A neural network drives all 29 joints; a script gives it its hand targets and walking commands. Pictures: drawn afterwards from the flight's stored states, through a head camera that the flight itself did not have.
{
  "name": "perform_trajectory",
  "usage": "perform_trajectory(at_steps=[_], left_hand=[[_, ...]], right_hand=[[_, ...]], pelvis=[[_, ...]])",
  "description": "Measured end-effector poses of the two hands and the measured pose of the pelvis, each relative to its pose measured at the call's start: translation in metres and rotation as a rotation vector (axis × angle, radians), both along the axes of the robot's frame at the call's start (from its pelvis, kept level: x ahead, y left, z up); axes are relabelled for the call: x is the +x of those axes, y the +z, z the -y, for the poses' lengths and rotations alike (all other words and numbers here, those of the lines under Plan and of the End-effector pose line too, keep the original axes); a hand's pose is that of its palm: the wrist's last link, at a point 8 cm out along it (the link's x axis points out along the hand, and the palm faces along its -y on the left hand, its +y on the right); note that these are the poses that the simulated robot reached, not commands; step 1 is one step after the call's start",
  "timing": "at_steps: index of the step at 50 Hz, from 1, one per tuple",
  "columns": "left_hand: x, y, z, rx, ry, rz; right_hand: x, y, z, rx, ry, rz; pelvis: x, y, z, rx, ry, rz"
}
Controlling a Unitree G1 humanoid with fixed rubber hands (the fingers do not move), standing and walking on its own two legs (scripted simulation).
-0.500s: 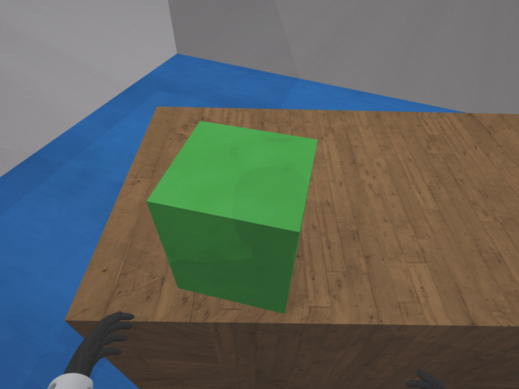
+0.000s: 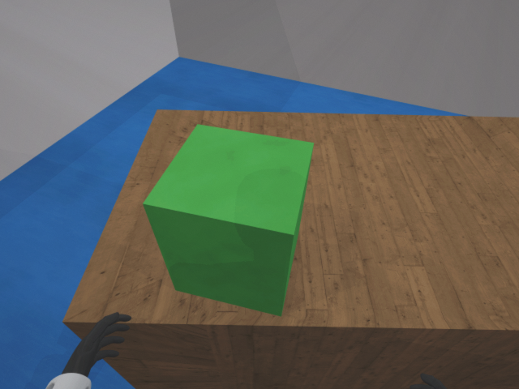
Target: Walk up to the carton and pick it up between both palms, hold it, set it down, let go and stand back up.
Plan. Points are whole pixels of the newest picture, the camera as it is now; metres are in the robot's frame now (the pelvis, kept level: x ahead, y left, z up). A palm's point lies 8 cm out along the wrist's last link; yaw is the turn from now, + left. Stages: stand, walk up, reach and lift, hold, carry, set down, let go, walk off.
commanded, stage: stand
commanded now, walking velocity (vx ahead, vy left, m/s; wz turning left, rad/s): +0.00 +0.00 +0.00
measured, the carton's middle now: (239, 221) +0.41 +0.03 +0.03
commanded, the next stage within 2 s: none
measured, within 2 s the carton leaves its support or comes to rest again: neither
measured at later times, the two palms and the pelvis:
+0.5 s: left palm (83, 366) +0.19 +0.26 -0.04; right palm out of the picture +0.12 -0.30 -0.11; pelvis +0.00 -0.01 +0.00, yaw +0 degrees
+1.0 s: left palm (84, 366) +0.19 +0.26 -0.04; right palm out of the picture +0.11 -0.30 -0.11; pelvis +0.01 -0.01 +0.00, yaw +1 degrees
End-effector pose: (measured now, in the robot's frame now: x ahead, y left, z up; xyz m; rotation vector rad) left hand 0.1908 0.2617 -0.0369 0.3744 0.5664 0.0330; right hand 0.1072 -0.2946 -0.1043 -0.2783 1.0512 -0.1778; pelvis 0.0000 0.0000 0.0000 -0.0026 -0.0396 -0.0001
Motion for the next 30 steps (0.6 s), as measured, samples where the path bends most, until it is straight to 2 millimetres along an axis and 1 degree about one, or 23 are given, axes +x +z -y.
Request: perform_trajectory(at_steps=[12, 30], left_hand=[[0.0, 0.0, 0.001, 0.005, 0.006, -0.006], [0.0, 0.0, 0.002, 0.004, 0.024, -0.01]], right_hand=[[-0.002, -0.003, 0.001, 0.007, 0.003, -0.019], [0.009, -0.001, 0.005, 0.005, 0.015, -0.013]], pelvis=[[0.001, 0.001, 0.004, 0.001, 0.002, -0.003], [0.005, 0.002, 0.008, -0.001, 0.007, -0.004]])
